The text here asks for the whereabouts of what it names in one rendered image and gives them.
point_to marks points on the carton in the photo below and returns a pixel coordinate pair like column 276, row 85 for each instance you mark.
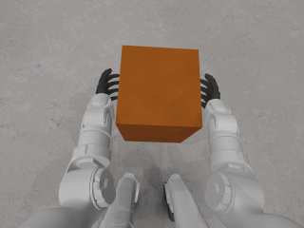
column 159, row 96

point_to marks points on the right robot forearm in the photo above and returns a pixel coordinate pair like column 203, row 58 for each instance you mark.
column 226, row 152

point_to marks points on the robot left upper arm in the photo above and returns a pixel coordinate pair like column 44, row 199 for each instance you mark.
column 84, row 194

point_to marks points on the robot left shin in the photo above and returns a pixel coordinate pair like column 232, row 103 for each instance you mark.
column 128, row 175

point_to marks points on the right robot hand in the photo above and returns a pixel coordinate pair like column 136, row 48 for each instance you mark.
column 212, row 90

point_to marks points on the robot right upper arm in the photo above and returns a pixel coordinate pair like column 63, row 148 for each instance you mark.
column 238, row 202

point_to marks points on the left robot hand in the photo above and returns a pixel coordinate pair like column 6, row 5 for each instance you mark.
column 103, row 84

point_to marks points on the left robot forearm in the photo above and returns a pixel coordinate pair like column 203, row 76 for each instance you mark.
column 93, row 148

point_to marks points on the left robot thigh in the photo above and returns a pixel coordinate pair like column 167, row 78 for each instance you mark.
column 120, row 213

